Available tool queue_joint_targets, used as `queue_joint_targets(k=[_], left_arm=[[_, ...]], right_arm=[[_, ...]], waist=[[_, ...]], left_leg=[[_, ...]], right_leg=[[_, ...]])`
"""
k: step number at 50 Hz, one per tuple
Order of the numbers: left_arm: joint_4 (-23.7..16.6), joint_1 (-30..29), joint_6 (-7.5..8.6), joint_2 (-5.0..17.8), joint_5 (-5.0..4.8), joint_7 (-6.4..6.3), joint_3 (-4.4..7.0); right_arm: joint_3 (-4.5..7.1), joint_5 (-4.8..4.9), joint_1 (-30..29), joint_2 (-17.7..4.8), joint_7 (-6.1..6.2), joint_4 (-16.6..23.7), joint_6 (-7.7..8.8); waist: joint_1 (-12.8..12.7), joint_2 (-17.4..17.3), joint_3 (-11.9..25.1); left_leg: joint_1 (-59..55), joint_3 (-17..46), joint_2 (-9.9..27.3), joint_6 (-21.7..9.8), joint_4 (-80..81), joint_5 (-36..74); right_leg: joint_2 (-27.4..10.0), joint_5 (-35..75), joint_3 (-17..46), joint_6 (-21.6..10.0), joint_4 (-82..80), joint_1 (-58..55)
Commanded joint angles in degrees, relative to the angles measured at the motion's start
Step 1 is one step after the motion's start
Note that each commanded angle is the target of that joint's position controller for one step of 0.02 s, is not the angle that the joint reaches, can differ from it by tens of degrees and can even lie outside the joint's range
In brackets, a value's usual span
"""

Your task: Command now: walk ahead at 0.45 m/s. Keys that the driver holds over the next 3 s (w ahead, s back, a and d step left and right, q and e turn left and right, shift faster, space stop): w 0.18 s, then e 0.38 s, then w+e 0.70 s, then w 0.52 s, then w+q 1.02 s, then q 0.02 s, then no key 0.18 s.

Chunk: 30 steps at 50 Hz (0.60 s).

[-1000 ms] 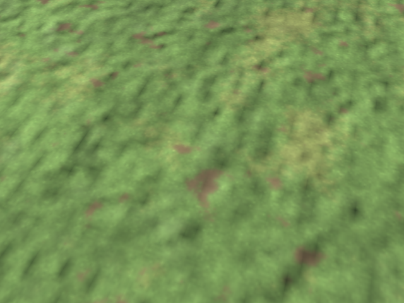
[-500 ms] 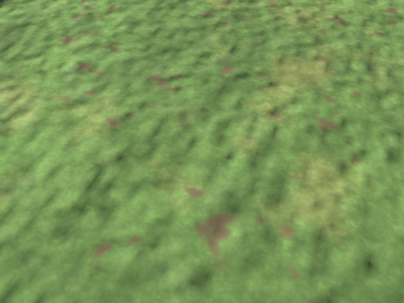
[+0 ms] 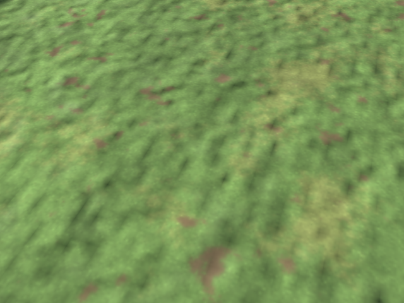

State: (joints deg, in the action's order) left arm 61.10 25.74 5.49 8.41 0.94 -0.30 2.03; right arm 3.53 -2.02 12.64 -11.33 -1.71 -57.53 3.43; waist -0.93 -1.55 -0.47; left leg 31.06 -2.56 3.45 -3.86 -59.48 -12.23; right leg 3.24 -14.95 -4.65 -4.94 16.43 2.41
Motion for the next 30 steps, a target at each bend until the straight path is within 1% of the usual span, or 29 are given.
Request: queue_joint_targets(k=[1,4,5,7,8,9,10,11,12,13,14,15,16,17,18,19,20,21,22,23,24,26,28,29,30], left_arm=[[-0.15,5.77,0.90,5.69,-0.13,-0.40,0.29],[-0.03,5.97,1.08,5.39,-0.15,-0.47,-0.18],[0.19,6.40,1.18,5.69,-0.17,-0.56,-0.19],[0.76,7.04,1.33,6.62,-0.14,-0.77,-0.05],[0.88,6.58,1.42,7.02,-0.08,-0.84,0.02],[0.87,5.73,1.50,7.57,-0.04,-0.92,0.14],[1.04,5.26,1.38,7.71,0.07,-1.11,0.20],[1.07,4.59,1.13,8.04,0.16,-1.21,0.26],[0.80,3.39,0.94,8.23,-0.62,-1.17,0.26],[-0.77,4.38,0.90,5.70,-1.57,-1.01,-0.42],[0.20,15.78,-0.23,-0.37,-4.37,-1.48,-1.26],[0.02,9.94,-1.13,6.34,-2.03,-1.90,0.71],[-2.38,3.25,-1.33,5.88,-0.91,-1.74,0.95],[-3.33,0.25,-1.54,5.56,-0.12,-1.51,1.29],[-3.46,-0.61,-2.32,5.62,0.63,-1.06,1.86],[-3.41,0.94,-3.37,4.44,0.99,-0.52,1.98],[-3.50,1.31,-4.15,3.29,0.92,-0.20,2.05],[-3.86,1.51,-4.75,2.54,0.72,-0.03,2.10],[-4.33,1.08,-5.33,2.40,0.64,-0.01,2.20],[-5.11,-0.25,-5.84,2.69,0.73,0.01,2.34],[-6.16,-2.20,-6.26,2.97,0.88,0.09,2.37],[-8.24,-6.42,-6.79,3.12,1.01,0.50,2.12],[-9.99,-9.95,-7.06,2.90,0.91,1.03,1.67],[-10.82,-11.58,-7.21,3.22,0.81,1.34,1.58],[-11.76,-13.48,-7.47,3.97,0.85,1.68,1.67]], right_arm=[[-0.15,0.07,-3.31,-0.50,-0.38,3.53,-0.50],[-1.01,0.71,-12.06,0.45,-0.56,6.89,-0.44],[-1.20,0.92,-13.82,0.43,-0.56,7.54,-0.44],[-1.17,1.06,-15.34,-0.49,-0.35,8.50,-0.43],[-0.95,1.07,-14.76,-1.21,-0.10,8.65,-0.33],[-0.58,1.03,-12.85,-2.07,0.26,8.33,-0.16],[-0.11,0.80,-8.68,-2.93,0.78,7.06,0.23],[0.54,0.74,-0.80,-3.96,1.33,4.43,0.85],[1.18,-0.05,7.30,-5.15,1.88,1.91,1.69],[2.32,-1.62,15.07,-9.96,2.44,0.54,2.26],[2.87,-1.67,13.95,-13.31,1.74,1.48,2.12],[2.91,1.46,10.29,-11.18,1.50,2.97,1.26],[1.53,1.66,3.10,-7.39,1.61,4.03,1.37],[0.64,1.38,0.24,-4.26,1.75,4.42,1.56],[0.16,1.33,0.59,-2.74,2.32,4.09,1.71],[-0.14,1.46,1.06,-2.03,2.96,3.72,1.64],[-0.30,1.26,1.90,-2.12,3.21,3.64,1.86],[-0.13,1.09,2.25,-3.29,3.33,3.87,2.17],[0.06,0.98,2.12,-4.44,3.39,4.25,2.31],[0.11,0.85,1.93,-5.10,3.46,4.65,2.30],[0.07,0.81,1.81,-5.29,3.57,4.87,2.15],[-0.10,0.83,1.94,-5.20,3.83,5.03,1.62],[0.09,0.95,2.65,-6.24,3.98,5.23,1.16],[0.40,0.86,3.67,-7.22,3.77,5.31,0.98],[0.76,0.71,4.57,-8.13,3.47,5.43,0.75]], waist=[[0.43,5.20,-6.11],[-0.76,6.10,-7.88],[-1.09,6.49,-8.05],[-1.00,6.98,-7.89],[-0.19,6.91,-7.29],[1.06,6.98,-5.89],[2.77,6.90,-3.94],[5.72,6.56,-0.20],[9.33,5.89,3.41],[10.31,0.61,10.59],[4.62,-9.50,20.27],[5.22,1.56,18.94],[3.06,0.37,9.16],[1.85,1.15,3.57],[0.97,0.34,1.45],[-0.54,-0.90,0.62],[-1.26,-0.92,0.81],[-2.01,-0.96,1.59],[-2.59,-1.32,1.90],[-2.84,-2.00,1.91],[-2.88,-2.92,1.39],[-2.37,-4.67,0.74],[-1.27,-5.22,1.24],[-0.34,-5.13,2.09],[0.68,-4.79,2.34]], left_leg=[[10.82,-1.64,0.31,1.03,4.21,4.03],[6.62,-4.02,-1.46,1.06,16.85,8.98],[4.51,-4.82,-2.19,0.71,20.27,10.07],[1.05,-5.53,-3.16,-0.72,24.24,10.43],[-1.00,-5.48,-3.78,-1.80,25.46,9.94],[-3.88,-5.63,-4.88,-2.99,26.09,8.61],[-8.28,-5.37,-6.37,-3.90,26.34,7.03],[-15.29,-4.83,-7.71,-4.73,28.59,7.86],[-26.24,-2.95,-5.31,-5.44,33.61,15.17],[-40.43,8.61,7.71,-7.34,31.25,26.81],[-53.86,31.11,26.31,-18.05,31.29,47.99],[-44.80,29.20,22.46,-17.09,35.26,41.17],[-35.28,20.93,20.04,-14.66,38.56,36.32],[-28.05,15.23,17.32,-12.18,41.24,36.00],[-23.82,10.28,15.10,-10.25,42.54,36.77],[-19.85,6.41,13.73,-9.01,43.54,37.07],[-18.09,4.28,13.23,-8.55,43.74,39.03],[-17.67,2.63,13.18,-8.82,43.78,40.66],[-17.11,0.96,13.20,-9.08,43.88,40.69],[-16.81,-0.57,13.12,-9.15,43.99,39.33],[-16.84,-2.13,12.74,-8.87,44.06,37.44],[-17.19,-5.13,11.49,-7.97,43.66,33.86],[-17.56,-6.97,11.73,-7.80,42.93,32.00],[-18.42,-6.54,12.71,-8.02,43.67,26.06],[-19.40,-5.42,13.85,-8.32,44.98,16.87]], right_leg=[[-14.33,27.98,9.65,-5.05,-7.40,-2.85],[-12.65,31.62,6.58,-4.54,-8.10,-0.19],[-12.69,33.12,6.08,-4.41,-8.20,-0.11],[-13.95,37.77,5.75,-4.42,-7.60,-1.85],[-14.53,42.80,5.33,-4.27,-6.00,-3.31],[-14.86,50.08,4.73,-3.99,-2.94,-5.02],[-14.61,58.18,4.77,-3.39,2.99,-6.12],[-13.66,61.47,5.01,-2.71,12.02,-6.45],[-11.70,54.34,4.56,-1.71,23.24,-1.43],[-7.74,29.84,2.99,-0.80,40.06,9.67],[1.36,-22.23,2.58,0.88,62.73,25.25],[-1.36,-14.48,7.84,0.49,64.47,25.22],[-3.48,-10.34,7.72,0.65,61.89,27.18],[-5.15,-8.19,6.99,0.71,59.17,26.87],[-6.23,-6.99,7.05,0.86,57.03,25.36],[-6.40,-6.53,6.34,1.31,55.56,22.81],[-5.95,-5.92,5.78,1.52,54.66,21.46],[-5.42,-5.21,5.19,1.84,54.04,21.44],[-5.32,-4.23,4.73,2.17,53.13,22.06],[-5.54,-2.94,4.34,2.40,51.48,23.16],[-6.08,-1.32,3.97,2.64,48.48,24.62],[-6.75,2.30,2.80,2.94,40.79,25.33],[-6.42,4.87,1.09,2.78,34.48,23.28],[-6.43,4.98,0.49,2.54,32.55,22.63],[-6.67,3.89,0.26,2.24,31.10,22.71]])
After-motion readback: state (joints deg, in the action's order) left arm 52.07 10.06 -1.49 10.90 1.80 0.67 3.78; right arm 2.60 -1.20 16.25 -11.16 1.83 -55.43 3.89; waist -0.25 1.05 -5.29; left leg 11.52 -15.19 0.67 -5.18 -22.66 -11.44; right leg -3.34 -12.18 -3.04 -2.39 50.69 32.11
